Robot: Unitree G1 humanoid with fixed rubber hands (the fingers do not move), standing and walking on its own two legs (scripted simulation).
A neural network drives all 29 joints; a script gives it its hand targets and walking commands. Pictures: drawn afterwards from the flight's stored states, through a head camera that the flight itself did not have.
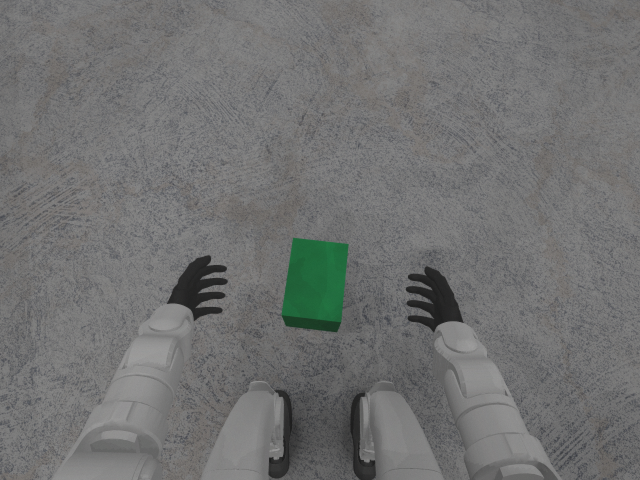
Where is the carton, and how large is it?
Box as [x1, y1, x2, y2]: [282, 238, 348, 331]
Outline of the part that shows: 293,238 282,308 282,317 285,324 288,326 336,331 341,318 348,244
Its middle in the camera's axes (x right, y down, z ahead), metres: -0.01 +0.12 +1.06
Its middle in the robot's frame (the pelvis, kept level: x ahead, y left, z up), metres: +0.49 +0.01 -0.61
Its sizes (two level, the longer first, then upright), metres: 0.207 0.148 0.174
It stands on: the floor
